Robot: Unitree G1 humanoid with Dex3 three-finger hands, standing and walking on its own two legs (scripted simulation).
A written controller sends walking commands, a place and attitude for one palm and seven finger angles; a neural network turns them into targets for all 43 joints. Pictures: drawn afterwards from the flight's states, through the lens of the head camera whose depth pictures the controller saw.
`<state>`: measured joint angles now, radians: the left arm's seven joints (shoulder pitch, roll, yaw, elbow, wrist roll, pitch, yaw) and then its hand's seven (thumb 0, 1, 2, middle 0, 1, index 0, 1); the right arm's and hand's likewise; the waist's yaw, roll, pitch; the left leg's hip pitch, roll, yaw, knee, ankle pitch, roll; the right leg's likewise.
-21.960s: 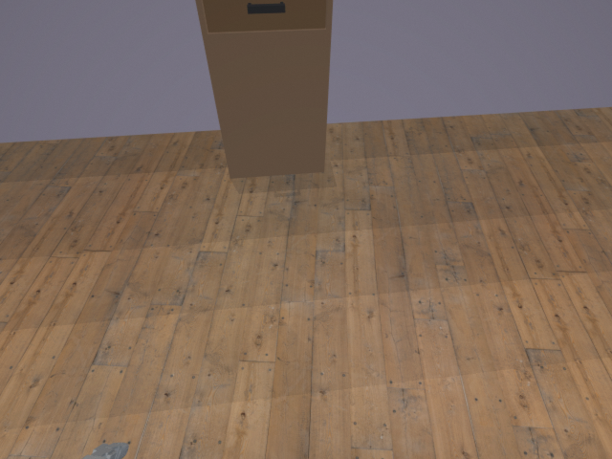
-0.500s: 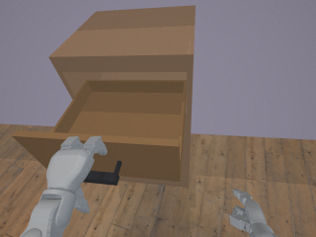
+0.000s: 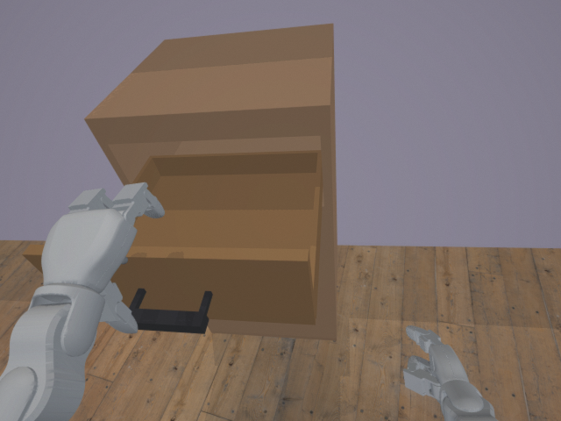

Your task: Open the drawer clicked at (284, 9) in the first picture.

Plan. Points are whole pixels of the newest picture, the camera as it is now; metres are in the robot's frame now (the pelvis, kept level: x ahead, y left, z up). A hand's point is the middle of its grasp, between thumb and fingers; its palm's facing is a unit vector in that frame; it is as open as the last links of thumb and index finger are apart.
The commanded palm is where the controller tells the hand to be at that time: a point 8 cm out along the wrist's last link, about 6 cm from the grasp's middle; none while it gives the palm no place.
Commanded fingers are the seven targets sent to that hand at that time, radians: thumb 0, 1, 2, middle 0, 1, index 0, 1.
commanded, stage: lift the hand off the handle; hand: left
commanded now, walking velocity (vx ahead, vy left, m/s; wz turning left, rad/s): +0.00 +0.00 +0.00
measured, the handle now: (168, 308) +0.25 +0.24 +0.02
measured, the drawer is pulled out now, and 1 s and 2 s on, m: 0.29 0.29 0.29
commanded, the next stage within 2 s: draw the hand back to the body in 0.10 s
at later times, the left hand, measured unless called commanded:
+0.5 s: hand (110, 273) +0.22 +0.24 +0.17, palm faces +0.17 -0.05 -0.98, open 13.8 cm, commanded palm +0.17 +0.24 +0.22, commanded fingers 0.00 -0.50 0.30 -0.30 -1.20 -0.30 -1.20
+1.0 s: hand (111, 265) +0.21 +0.21 +0.20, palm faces +0.40 -0.81 -0.43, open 13.4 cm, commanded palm +0.15 +0.26 +0.22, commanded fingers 0.00 -0.12 0.47 -0.27 -0.95 -0.27 -0.95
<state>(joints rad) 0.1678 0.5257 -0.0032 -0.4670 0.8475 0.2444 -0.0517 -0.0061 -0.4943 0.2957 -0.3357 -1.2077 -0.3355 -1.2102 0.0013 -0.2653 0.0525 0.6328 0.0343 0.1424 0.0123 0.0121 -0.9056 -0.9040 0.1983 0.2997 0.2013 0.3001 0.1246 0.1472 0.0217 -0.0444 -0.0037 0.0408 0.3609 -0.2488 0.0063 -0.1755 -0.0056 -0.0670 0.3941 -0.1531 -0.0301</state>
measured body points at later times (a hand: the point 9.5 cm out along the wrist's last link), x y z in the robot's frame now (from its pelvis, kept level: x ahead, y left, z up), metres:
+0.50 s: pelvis +0.00 +0.00 +0.00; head -0.01 -0.06 +0.44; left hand +0.20 +0.24 +0.22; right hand +0.23 -0.20 -0.10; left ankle -0.03 +0.11 -0.74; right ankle +0.04 -0.10 -0.74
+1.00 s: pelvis +0.01 +0.00 +0.00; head +0.01 -0.02 +0.45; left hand +0.18 +0.25 +0.23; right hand +0.23 -0.19 -0.08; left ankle -0.03 +0.11 -0.74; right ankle +0.04 -0.10 -0.74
